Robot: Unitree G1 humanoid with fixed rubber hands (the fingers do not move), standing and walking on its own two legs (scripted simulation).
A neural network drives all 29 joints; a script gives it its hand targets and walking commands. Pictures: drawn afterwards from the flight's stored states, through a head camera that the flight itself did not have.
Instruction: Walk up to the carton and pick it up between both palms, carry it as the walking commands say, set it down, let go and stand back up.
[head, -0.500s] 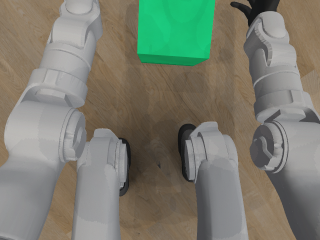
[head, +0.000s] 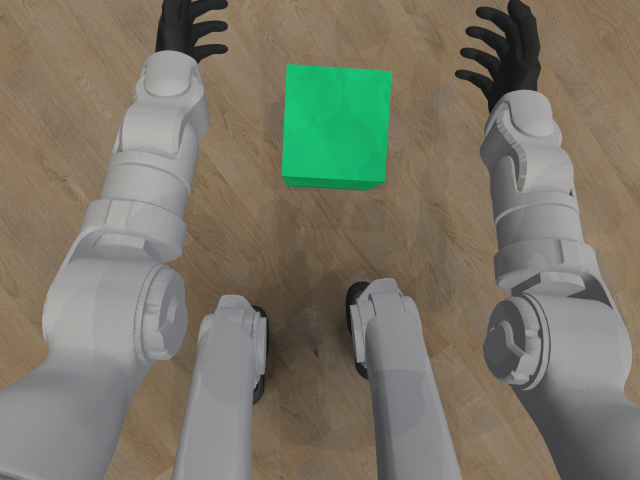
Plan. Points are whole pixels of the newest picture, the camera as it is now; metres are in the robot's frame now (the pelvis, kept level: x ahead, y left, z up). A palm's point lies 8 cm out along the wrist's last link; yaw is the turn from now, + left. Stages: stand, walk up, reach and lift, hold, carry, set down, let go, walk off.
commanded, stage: set down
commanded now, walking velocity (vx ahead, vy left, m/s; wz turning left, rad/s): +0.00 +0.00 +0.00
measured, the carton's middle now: (332, 136) +0.53 -0.08 -0.43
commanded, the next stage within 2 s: let go in 0.58 s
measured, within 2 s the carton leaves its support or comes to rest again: neither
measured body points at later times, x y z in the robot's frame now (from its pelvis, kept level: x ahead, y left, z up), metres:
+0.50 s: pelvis +0.02 +0.00 +0.12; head +0.32 -0.03 +0.46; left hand +0.57 +0.09 +0.02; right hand +0.51 -0.25 +0.02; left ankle +0.07 +0.13 -0.49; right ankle +0.10 -0.13 -0.49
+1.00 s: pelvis +0.06 -0.01 +0.20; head +0.30 -0.03 +0.58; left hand +0.45 +0.14 +0.08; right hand +0.41 -0.26 +0.08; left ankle +0.07 +0.13 -0.49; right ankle +0.10 -0.13 -0.49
